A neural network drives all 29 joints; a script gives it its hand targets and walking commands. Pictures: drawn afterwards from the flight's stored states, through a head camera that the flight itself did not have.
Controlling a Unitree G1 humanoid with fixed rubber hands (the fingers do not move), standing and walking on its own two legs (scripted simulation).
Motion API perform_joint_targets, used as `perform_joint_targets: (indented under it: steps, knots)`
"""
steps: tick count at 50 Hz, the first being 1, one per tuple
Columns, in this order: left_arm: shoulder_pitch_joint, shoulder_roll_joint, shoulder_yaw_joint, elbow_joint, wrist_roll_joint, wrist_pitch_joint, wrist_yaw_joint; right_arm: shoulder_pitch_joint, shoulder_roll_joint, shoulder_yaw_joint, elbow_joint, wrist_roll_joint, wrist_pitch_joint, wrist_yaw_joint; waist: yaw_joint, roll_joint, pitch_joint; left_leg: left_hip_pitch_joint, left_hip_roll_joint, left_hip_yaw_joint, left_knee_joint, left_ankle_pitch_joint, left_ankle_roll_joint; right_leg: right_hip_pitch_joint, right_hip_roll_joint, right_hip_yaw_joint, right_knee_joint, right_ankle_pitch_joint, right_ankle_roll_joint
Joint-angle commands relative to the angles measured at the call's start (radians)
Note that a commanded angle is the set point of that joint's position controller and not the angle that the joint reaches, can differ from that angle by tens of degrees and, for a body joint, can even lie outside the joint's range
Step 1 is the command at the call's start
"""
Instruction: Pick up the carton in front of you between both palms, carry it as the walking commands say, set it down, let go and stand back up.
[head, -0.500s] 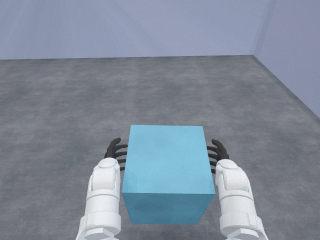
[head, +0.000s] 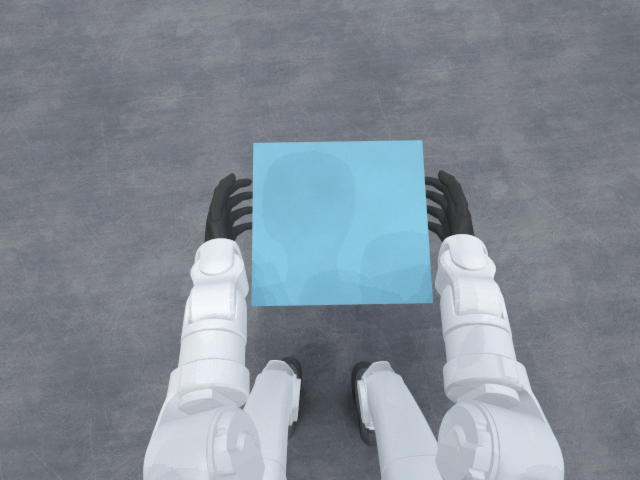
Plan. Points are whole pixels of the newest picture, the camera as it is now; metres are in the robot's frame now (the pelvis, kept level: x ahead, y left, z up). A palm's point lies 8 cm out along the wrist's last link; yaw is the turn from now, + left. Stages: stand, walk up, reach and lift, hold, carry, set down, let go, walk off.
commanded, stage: set down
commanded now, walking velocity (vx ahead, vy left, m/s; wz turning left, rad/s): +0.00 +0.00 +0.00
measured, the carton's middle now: (335, 237) +0.41 -0.01 -0.17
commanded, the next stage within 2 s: none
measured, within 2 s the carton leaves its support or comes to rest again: rests again in 1.52 s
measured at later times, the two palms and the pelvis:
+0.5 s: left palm (249, 228) +0.44 +0.13 -0.21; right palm (427, 223) +0.45 -0.16 -0.21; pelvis +0.00 +0.00 -0.12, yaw +0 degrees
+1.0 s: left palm (268, 232) +0.48 +0.12 -0.37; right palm (410, 225) +0.49 -0.17 -0.37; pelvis -0.04 +0.00 -0.25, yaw +1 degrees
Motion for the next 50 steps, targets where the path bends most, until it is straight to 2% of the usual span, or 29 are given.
perform_joint_targets:
  steps: [1, 3, 6, 11, 17, 25, 33, 42, 50]
  knots:
    - [-0.562, -0.876, -0.662, -0.017, -0.188, -0.069, -0.195, -0.556, 0.878, 0.641, -0.040, 0.195, -0.081, 0.199, -0.006, -0.012, -1.204, 0.381, -0.084, 0.026, 0.101, 0.417, -0.014, 0.350, 0.068, -0.004, 0.061, 0.458, 0.027]
    - [-0.551, -0.887, -0.712, -0.045, -0.215, -0.053, -0.191, -0.544, 0.894, 0.693, -0.061, 0.225, -0.065, 0.199, -0.003, -0.015, -1.277, 0.317, -0.089, 0.030, 0.143, 0.420, -0.019, 0.322, 0.071, -0.004, 0.104, 0.477, 0.033]
    - [-0.526, -0.901, -0.712, -0.021, -0.216, -0.013, -0.200, -0.520, 0.900, 0.698, -0.036, 0.228, -0.025, 0.209, -0.004, -0.023, -1.219, 0.183, -0.097, 0.038, 0.178, 0.338, -0.024, 0.220, 0.070, -0.009, 0.138, 0.406, 0.041]
    - [-0.538, -0.891, -0.635, 0.067, -0.192, 0.037, -0.214, -0.532, 0.880, 0.616, 0.057, 0.203, 0.024, 0.230, -0.007, -0.011, -1.068, 0.005, -0.101, 0.046, 0.231, 0.212, -0.026, 0.012, 0.073, -0.018, 0.192, 0.264, 0.034]
    - [-0.598, -0.851, -0.554, 0.135, -0.178, 0.028, -0.190, -0.589, 0.825, 0.524, 0.129, 0.178, 0.016, 0.223, -0.016, 0.000, -1.044, -0.141, -0.109, 0.049, 0.324, 0.188, -0.031, -0.147, 0.080, -0.025, 0.289, 0.234, 0.029]
    - [-0.756, -0.805, -0.546, 0.125, -0.210, 0.002, -0.137, -0.734, 0.769, 0.523, 0.144, 0.213, -0.005, 0.201, -0.016, -0.006, -1.170, -0.244, -0.121, 0.075, 0.474, 0.160, -0.044, -0.269, 0.094, -0.051, 0.438, 0.206, 0.041]
    - [-0.939, -0.769, -0.549, 0.109, -0.247, 0.021, -0.105, -0.900, 0.717, 0.533, 0.148, 0.258, 0.014, 0.193, -0.021, -0.005, -1.247, -0.302, -0.129, 0.100, 0.612, 0.091, -0.049, -0.375, 0.099, -0.078, 0.569, 0.124, 0.044]
    - [-1.106, -0.720, -0.482, 0.153, -0.248, 0.049, -0.107, -1.052, 0.668, 0.483, 0.214, 0.263, 0.044, 0.207, -0.024, -0.004, -1.203, -0.406, -0.126, 0.120, 0.738, 0.019, -0.043, -0.507, 0.092, -0.094, 0.688, 0.043, 0.035]
    - [-1.212, -0.659, -0.454, 0.183, -0.270, 0.042, -0.122, -1.152, 0.618, 0.481, 0.252, 0.285, 0.042, 0.213, -0.015, -0.022, -1.172, -0.514, -0.116, 0.138, 0.852, 0.012, -0.037, -0.552, 0.078, -0.095, 0.794, 0.051, 0.033]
